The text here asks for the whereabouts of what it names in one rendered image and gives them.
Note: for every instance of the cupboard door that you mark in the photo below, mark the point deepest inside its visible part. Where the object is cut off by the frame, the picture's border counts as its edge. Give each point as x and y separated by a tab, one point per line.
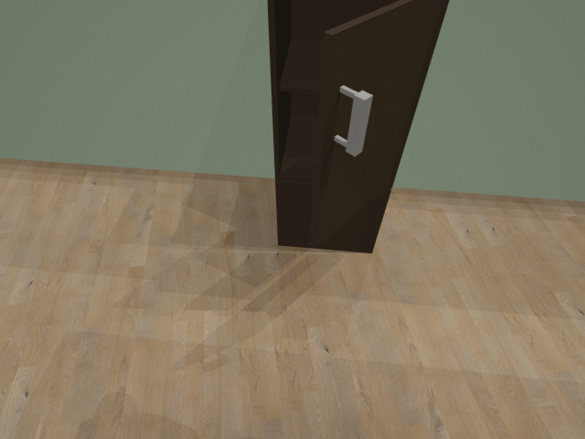
382	53

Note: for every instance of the handle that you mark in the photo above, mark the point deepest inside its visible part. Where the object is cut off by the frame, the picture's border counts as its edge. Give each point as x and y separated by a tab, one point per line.
358	122

